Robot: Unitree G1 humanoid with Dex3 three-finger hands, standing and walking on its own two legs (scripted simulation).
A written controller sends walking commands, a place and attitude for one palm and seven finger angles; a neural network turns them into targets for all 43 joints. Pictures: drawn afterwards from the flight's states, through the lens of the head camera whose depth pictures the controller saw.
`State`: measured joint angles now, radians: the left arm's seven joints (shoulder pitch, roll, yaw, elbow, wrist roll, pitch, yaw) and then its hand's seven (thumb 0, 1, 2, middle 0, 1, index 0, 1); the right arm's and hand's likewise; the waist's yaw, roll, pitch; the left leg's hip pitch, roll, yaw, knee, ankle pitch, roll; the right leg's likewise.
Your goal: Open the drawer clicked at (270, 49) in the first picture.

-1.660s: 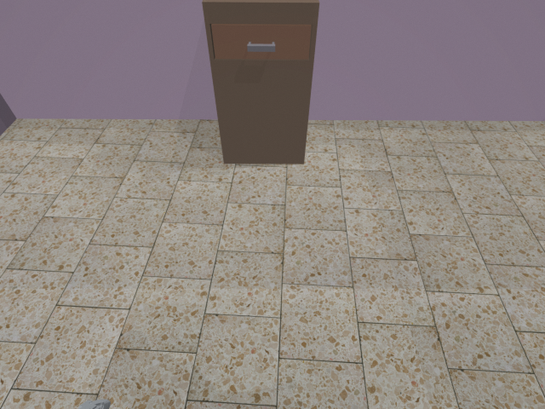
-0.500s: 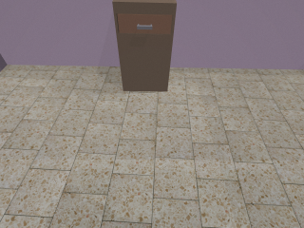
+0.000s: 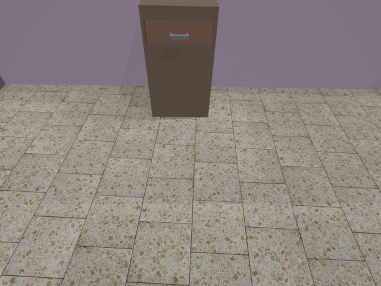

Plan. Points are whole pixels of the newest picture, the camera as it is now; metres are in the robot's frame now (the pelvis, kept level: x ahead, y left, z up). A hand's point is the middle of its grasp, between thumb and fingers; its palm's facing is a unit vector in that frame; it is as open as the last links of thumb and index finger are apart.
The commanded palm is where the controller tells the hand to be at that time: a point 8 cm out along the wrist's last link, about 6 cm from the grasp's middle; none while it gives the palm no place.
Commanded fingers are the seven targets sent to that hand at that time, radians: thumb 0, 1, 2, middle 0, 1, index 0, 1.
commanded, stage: walk to a spot facing it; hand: left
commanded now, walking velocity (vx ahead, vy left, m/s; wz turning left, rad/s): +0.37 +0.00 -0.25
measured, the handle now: (179, 35) +1.48 +0.17 -0.10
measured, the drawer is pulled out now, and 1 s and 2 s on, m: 0.00 0.00 0.00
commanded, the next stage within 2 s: turn to face it in 1.46 s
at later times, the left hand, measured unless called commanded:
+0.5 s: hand out of the picture +0.15 +0.20 -0.19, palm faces -0.09 -0.99 -0.12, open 7.4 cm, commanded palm none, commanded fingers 0.00 0.90 0.90 -0.20 -0.30 -0.20 -0.30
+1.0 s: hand (155, 193) +0.43 +0.14 -0.18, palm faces -0.16 -0.97 -0.18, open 7.3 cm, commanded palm none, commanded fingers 0.00 0.90 0.90 -0.20 -0.30 -0.20 -0.30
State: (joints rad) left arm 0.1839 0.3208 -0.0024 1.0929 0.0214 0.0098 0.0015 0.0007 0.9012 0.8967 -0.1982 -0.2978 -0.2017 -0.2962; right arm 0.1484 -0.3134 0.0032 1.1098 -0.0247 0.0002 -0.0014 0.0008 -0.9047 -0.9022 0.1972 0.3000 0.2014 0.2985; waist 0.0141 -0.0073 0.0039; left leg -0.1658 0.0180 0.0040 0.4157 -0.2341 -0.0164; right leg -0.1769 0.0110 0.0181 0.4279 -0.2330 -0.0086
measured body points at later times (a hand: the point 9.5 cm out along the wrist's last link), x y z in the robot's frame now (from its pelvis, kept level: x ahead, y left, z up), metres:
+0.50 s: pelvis +0.15 +0.03 -0.01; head +0.16 +0.05 +0.44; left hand +0.15 +0.25 -0.18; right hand +0.05 -0.17 -0.15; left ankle +0.04 +0.12 -0.74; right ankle +0.14 -0.10 -0.65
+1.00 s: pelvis +0.37 -0.03 -0.01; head +0.38 -0.02 +0.44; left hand +0.44 +0.19 -0.17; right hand +0.37 -0.27 -0.15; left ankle +0.48 +0.10 -0.70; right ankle +0.35 -0.10 -0.74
